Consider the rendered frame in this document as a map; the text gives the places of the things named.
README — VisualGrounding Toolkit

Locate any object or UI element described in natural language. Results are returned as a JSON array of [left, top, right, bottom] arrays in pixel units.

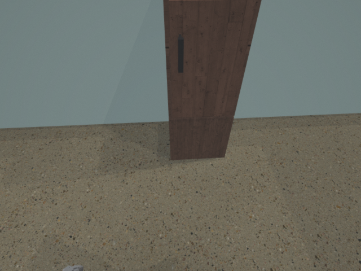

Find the cupboard door
[[169, 0, 258, 117]]

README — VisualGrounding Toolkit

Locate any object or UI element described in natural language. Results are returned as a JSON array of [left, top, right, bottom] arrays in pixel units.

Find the handle
[[178, 34, 184, 73]]

